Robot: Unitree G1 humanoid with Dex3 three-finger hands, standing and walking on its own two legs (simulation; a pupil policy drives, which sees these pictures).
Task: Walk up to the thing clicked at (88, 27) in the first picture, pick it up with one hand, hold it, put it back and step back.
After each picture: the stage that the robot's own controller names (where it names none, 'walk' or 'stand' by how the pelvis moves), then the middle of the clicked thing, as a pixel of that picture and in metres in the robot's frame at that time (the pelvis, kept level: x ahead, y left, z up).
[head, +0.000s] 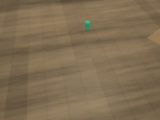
stand; (87, 25) +1.76 -0.03 -0.72
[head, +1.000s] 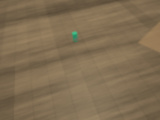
walk; (75, 36) +1.61 +0.23 -0.70
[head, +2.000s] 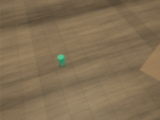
walk; (61, 60) +1.04 +0.32 -0.71
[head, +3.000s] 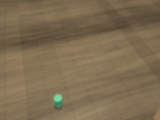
walk; (58, 101) +0.62 +0.21 -0.70
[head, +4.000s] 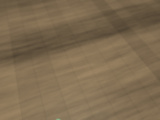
stand; out of the picture +0.40 +0.19 -0.69
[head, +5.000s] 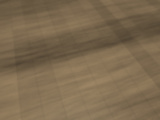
stand; out of the picture +0.34 +0.20 -0.71
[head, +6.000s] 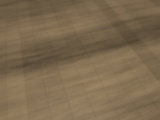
stand; out of the picture +0.34 +0.16 -0.72
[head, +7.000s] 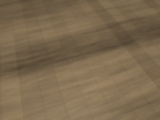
stand; out of the picture +0.33 +0.16 -0.73
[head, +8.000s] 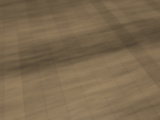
stand; out of the picture +0.33 +0.15 -0.73
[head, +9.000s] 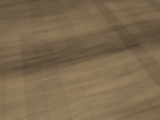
stand; out of the picture +0.33 +0.15 -0.73
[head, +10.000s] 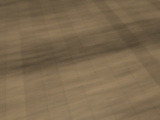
go down; out of the picture +0.32 +0.15 -0.73
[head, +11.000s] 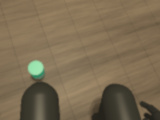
go down; (37, 70) +0.41 +0.20 -0.34
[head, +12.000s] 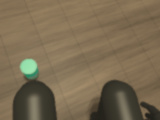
approach; (30, 69) +0.41 +0.22 -0.30
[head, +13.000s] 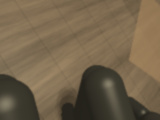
close in; out of the picture +0.39 +0.26 -0.22
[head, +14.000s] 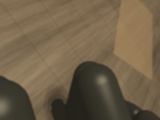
close; out of the picture +0.39 +0.27 -0.21
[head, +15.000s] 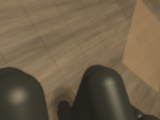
lift; out of the picture +0.34 +0.25 -0.20
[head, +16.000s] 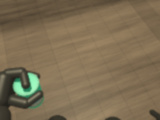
lift; (30, 91) +0.31 +0.18 +0.00
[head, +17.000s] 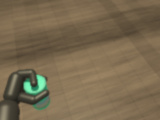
hold; (38, 93) +0.32 +0.17 +0.00
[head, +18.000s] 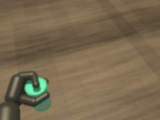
hold; (39, 95) +0.32 +0.17 +0.00
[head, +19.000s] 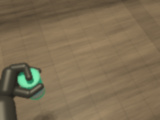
crouch; (32, 85) +0.36 +0.18 -0.06
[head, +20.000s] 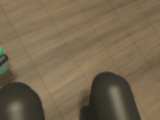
lower; out of the picture +0.41 +0.25 -0.15
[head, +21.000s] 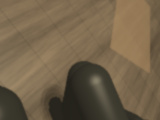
lower; out of the picture +0.40 +0.29 -0.22
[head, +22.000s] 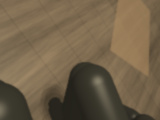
lower; out of the picture +0.40 +0.29 -0.23
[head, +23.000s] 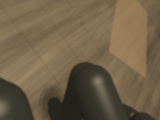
lower; out of the picture +0.40 +0.29 -0.23
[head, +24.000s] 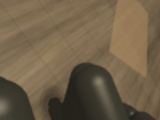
lower; out of the picture +0.39 +0.29 -0.23
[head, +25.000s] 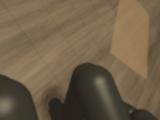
open; out of the picture +0.38 +0.27 -0.23
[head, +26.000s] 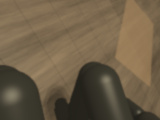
stand; out of the picture +0.39 +0.25 -0.22
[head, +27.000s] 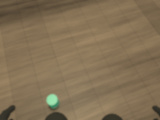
walk; (53, 101) +0.39 +0.18 -0.53
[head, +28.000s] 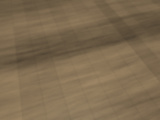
stand; out of the picture +0.34 +0.16 -0.67
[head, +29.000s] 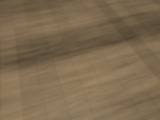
stand; out of the picture +0.35 +0.17 -0.67
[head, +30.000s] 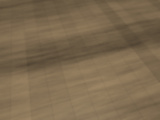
stand; out of the picture +0.37 +0.15 -0.72
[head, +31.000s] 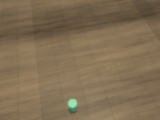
walk; (73, 105) +0.45 +0.11 -0.69
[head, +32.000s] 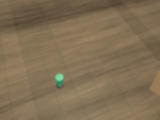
walk; (60, 80) +0.70 +0.18 -0.70
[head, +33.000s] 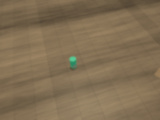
stand; (73, 62) +1.02 +0.18 -0.70
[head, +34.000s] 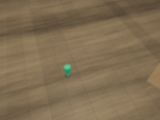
stand; (67, 70) +1.01 +0.19 -0.73
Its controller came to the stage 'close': yes
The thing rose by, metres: 0.71
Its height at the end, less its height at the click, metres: +0.00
